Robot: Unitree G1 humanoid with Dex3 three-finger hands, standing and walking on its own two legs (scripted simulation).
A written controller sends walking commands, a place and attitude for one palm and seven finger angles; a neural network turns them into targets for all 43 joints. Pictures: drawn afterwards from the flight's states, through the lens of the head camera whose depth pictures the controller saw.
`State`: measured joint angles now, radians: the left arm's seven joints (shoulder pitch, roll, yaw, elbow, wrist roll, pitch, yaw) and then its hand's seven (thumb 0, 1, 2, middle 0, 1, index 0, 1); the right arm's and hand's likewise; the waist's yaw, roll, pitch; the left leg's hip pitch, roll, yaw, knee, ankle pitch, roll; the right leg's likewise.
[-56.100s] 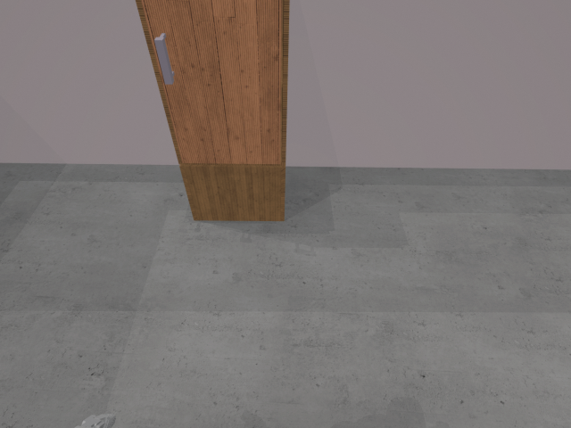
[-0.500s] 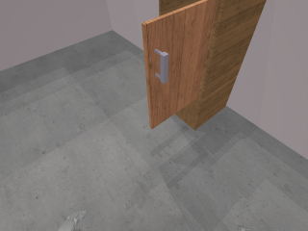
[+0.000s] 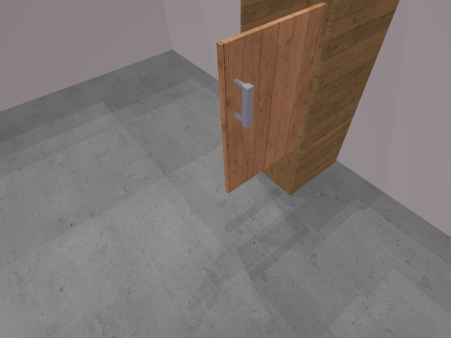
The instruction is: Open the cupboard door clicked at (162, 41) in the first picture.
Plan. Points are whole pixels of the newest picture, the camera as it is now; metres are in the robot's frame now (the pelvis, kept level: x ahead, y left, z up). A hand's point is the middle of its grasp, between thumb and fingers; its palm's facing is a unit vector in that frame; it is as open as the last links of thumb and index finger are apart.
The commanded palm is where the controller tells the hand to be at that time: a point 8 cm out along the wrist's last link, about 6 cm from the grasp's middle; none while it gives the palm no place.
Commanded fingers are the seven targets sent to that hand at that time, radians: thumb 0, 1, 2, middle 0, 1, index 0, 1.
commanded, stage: let the arm hang, fingers relaxed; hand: left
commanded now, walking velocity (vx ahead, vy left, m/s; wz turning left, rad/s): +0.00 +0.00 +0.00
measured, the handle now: (242, 103) +0.70 -0.01 +0.02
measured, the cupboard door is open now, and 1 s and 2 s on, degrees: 90 90 90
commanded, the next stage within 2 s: look to check the result in 0.36 s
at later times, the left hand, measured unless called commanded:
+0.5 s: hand out of the picture +0.00 +0.16 -0.17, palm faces +0.03 -0.98 -0.18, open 7.4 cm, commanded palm none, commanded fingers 0.00 0.90 0.90 -0.20 -0.30 -0.20 -0.30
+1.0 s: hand out of the picture +0.06 +0.18 -0.17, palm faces +0.02 -0.97 -0.23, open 7.4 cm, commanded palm none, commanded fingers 0.00 0.90 0.90 -0.20 -0.30 -0.20 -0.30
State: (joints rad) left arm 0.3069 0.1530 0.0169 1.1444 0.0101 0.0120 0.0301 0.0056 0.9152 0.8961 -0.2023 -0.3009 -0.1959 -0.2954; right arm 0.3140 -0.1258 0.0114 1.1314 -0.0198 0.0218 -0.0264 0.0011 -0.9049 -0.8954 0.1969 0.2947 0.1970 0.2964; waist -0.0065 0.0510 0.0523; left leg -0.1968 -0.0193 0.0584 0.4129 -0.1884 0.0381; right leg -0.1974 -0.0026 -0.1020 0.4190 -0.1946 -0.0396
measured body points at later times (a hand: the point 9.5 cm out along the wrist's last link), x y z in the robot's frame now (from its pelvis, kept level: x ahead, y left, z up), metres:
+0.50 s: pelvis +0.02 +0.00 +0.00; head +0.03 -0.01 +0.45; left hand +0.00 +0.22 -0.16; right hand -0.01 -0.21 -0.17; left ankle +0.02 +0.09 -0.74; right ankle +0.02 -0.09 -0.74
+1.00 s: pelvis +0.03 +0.00 +0.00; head +0.05 -0.01 +0.45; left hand +0.06 +0.24 -0.15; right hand +0.04 -0.24 -0.16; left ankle +0.02 +0.09 -0.74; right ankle +0.02 -0.09 -0.74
